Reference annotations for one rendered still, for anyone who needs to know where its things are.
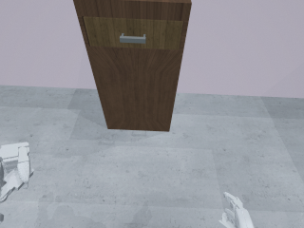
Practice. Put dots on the cabinet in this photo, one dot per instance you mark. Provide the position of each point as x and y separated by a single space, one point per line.
137 86

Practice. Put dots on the drawer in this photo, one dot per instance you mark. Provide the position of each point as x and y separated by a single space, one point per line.
159 34

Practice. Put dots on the left robot hand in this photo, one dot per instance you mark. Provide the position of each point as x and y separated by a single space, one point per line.
14 159

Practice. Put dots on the handle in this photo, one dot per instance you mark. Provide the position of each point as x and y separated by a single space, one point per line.
133 39

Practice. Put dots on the right robot hand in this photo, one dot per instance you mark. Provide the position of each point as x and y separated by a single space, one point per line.
240 219

